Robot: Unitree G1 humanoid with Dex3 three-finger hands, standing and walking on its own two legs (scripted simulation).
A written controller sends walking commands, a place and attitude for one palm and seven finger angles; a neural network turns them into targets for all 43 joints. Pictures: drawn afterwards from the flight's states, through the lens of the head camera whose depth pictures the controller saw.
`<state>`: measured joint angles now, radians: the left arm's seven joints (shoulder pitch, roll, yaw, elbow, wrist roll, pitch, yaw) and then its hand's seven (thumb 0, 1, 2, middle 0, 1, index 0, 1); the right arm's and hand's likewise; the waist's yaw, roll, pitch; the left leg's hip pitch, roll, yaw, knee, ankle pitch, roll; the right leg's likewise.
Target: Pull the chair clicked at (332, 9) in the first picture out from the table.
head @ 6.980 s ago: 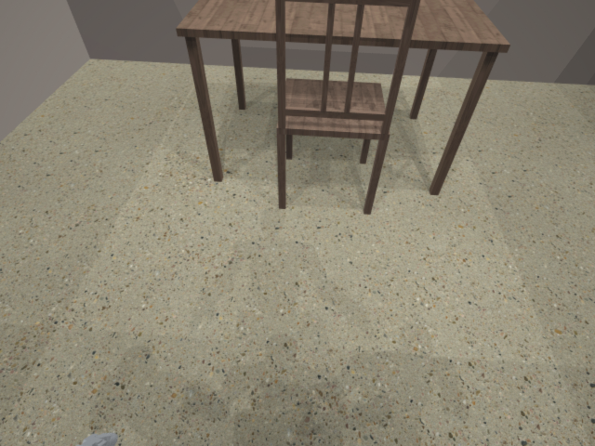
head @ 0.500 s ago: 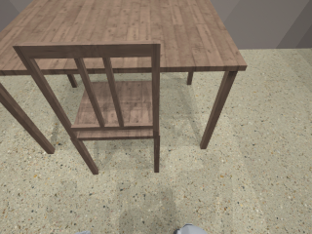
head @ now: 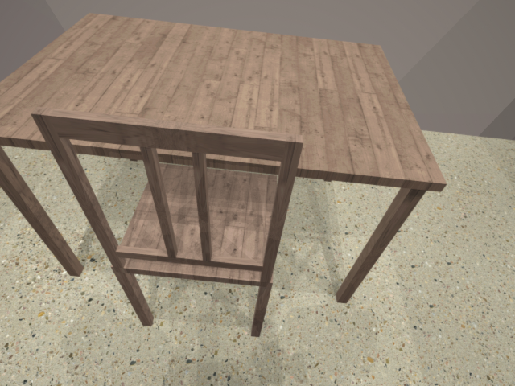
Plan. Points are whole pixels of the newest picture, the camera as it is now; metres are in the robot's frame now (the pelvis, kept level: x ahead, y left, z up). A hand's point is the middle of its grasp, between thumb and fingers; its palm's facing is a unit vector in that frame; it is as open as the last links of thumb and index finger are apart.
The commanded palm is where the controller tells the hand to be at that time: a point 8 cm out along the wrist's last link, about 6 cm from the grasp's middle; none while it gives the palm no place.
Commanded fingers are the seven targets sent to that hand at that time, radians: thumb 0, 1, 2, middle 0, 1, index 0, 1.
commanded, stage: come to a stop and stand still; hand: left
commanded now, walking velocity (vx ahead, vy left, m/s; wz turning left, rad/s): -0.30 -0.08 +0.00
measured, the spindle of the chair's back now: (162, 209) +0.45 +0.24 -0.05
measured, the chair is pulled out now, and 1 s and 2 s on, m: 0.00 0.00 0.00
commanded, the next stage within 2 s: look again from close up in 0.82 s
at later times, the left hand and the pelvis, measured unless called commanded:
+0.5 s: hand out of the picture +0.00 +0.12 -0.17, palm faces +0.01 -0.97 -0.24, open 7.3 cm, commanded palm none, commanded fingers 0.00 0.90 0.90 -0.20 -0.30 -0.20 -0.30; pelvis -0.03 -0.06 +0.00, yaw +0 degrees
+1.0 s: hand out of the picture -0.06 +0.10 -0.17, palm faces +0.01 -0.98 -0.18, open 7.3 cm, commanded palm none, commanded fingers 0.00 0.90 0.90 -0.20 -0.30 -0.20 -0.30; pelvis -0.04 -0.06 +0.00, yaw +0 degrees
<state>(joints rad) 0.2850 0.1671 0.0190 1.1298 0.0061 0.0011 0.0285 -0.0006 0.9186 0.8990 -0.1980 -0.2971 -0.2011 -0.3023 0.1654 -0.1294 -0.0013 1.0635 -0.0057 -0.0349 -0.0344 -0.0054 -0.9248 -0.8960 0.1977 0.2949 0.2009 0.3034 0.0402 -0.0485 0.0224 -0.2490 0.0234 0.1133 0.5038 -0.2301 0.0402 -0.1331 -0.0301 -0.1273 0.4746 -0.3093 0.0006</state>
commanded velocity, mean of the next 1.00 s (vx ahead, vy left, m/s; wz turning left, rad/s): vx -0.02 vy -0.01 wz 0.00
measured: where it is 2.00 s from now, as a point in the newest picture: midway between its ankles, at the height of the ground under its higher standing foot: outside the picture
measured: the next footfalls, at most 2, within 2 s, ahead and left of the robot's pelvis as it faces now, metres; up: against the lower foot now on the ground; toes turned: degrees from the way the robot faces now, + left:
right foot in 0.30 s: +0.05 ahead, -0.12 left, +0.00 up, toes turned -2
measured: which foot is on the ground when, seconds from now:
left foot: down 0.00-1.00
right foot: down 0.00-0.04, up 0.06-0.28, down 0.30-1.00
